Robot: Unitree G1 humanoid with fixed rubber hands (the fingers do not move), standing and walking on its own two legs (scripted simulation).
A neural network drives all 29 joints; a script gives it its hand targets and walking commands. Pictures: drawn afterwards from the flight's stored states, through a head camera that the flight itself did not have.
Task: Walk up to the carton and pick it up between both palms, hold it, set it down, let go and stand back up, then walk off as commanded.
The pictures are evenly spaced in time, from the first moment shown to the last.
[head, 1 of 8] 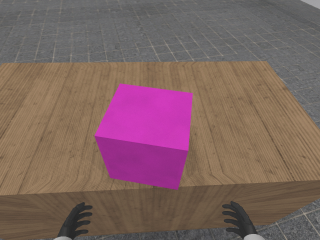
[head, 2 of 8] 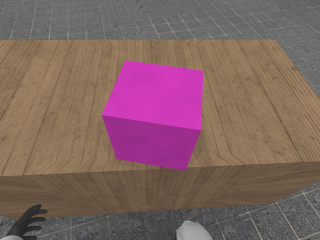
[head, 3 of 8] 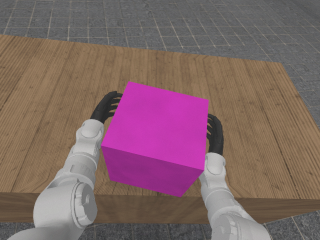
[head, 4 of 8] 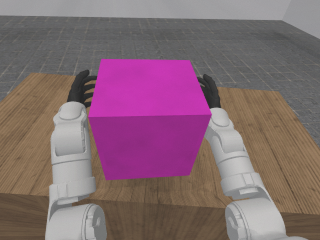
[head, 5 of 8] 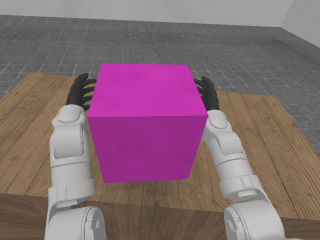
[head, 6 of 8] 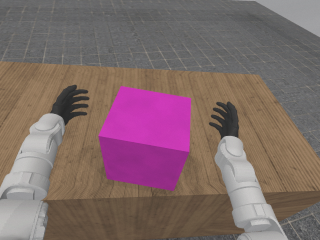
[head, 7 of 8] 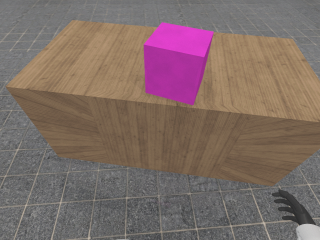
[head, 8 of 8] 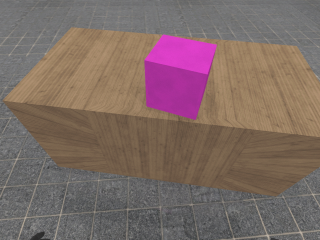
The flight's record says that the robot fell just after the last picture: no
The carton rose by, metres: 0.18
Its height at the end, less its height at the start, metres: +0.00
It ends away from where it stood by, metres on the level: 0.03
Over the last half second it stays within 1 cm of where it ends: yes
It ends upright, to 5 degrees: yes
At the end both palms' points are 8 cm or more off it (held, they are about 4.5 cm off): yes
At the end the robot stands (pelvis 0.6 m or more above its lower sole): yes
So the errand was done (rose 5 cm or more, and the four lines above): yes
